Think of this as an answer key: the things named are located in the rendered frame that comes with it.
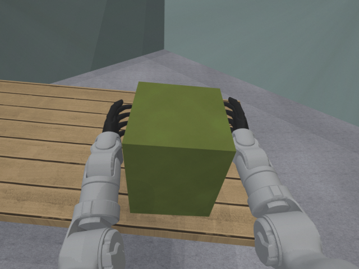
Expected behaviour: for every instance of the left robot hand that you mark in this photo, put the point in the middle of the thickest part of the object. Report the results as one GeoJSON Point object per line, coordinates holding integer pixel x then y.
{"type": "Point", "coordinates": [111, 123]}

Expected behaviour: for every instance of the left robot upper arm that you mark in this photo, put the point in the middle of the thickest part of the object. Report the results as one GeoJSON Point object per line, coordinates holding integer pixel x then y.
{"type": "Point", "coordinates": [93, 249]}

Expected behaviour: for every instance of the robot right forearm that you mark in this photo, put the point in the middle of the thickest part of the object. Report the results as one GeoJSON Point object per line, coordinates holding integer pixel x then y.
{"type": "Point", "coordinates": [266, 193]}

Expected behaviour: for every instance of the robot left forearm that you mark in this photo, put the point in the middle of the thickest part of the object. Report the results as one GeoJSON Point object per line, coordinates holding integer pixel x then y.
{"type": "Point", "coordinates": [98, 205]}

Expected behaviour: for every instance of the carton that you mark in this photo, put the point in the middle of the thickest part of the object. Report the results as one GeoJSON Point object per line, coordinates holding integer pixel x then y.
{"type": "Point", "coordinates": [177, 149]}

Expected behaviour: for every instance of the right robot upper arm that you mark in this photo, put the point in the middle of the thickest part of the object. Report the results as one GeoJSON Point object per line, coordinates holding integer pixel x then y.
{"type": "Point", "coordinates": [289, 240]}

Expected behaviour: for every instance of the right robot hand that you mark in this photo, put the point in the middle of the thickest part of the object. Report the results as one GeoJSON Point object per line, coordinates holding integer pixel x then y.
{"type": "Point", "coordinates": [239, 120]}

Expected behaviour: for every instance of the table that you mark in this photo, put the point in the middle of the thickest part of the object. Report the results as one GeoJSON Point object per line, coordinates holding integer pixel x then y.
{"type": "Point", "coordinates": [46, 132]}

